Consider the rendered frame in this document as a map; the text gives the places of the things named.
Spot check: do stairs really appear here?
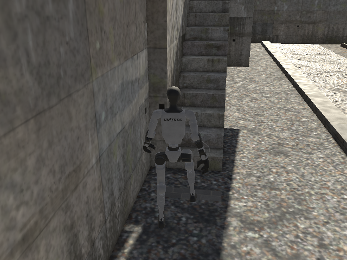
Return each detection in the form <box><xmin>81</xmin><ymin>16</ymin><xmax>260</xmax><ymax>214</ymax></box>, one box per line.
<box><xmin>168</xmin><ymin>0</ymin><xmax>230</xmax><ymax>172</ymax></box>

